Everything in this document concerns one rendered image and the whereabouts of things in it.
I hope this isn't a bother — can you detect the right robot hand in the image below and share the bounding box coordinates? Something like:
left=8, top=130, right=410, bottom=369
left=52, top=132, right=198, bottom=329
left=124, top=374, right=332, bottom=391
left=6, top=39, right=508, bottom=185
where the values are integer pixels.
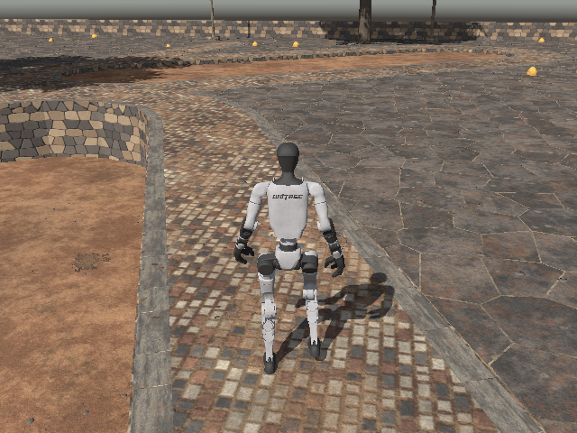
left=325, top=255, right=345, bottom=277

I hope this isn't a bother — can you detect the robot left forearm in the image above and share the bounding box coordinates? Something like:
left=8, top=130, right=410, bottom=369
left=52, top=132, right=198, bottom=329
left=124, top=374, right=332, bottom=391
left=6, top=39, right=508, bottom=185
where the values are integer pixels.
left=236, top=217, right=252, bottom=250

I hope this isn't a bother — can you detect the right robot foot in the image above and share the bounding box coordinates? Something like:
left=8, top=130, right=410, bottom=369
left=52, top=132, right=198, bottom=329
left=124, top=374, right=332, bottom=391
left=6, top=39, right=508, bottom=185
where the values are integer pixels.
left=307, top=337, right=321, bottom=357

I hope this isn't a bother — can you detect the robot left upper arm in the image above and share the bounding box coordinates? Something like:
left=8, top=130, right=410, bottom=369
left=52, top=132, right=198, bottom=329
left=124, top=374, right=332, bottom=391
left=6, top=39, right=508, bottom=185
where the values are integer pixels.
left=243, top=181, right=270, bottom=231

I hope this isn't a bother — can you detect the robot right forearm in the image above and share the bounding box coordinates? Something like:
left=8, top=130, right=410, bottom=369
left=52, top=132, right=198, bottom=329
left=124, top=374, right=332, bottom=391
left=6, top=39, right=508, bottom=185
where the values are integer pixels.
left=323, top=218, right=343, bottom=259

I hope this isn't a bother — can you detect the robot right upper arm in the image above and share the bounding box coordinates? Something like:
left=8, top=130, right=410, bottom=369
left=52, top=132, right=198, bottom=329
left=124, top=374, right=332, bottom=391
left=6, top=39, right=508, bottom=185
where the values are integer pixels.
left=307, top=181, right=332, bottom=232

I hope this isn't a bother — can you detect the left robot hand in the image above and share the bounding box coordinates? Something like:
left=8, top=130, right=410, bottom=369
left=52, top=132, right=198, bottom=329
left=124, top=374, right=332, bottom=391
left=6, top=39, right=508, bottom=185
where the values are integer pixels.
left=234, top=246, right=254, bottom=264

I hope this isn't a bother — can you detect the robot left shin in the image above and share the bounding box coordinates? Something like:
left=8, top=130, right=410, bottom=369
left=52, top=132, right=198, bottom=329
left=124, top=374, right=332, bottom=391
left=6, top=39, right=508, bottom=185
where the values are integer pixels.
left=261, top=303, right=275, bottom=362

